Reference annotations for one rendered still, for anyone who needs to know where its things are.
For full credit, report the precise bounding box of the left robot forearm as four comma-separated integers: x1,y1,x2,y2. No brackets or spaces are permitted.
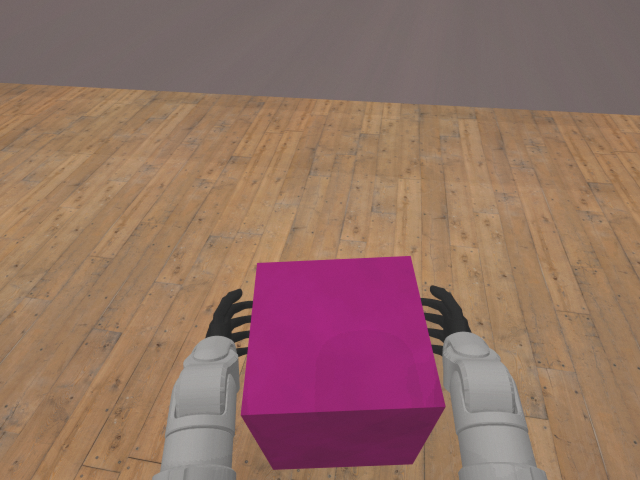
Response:
152,336,240,480

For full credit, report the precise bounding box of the robot right hand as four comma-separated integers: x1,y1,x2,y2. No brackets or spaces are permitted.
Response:
421,285,472,356

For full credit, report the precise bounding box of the robot left hand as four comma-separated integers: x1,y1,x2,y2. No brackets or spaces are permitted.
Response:
205,289,253,357

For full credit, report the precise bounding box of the carton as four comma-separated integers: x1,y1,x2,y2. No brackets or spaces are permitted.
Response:
241,256,446,470

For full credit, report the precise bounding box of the right robot forearm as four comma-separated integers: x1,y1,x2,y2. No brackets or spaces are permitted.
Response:
442,332,548,480

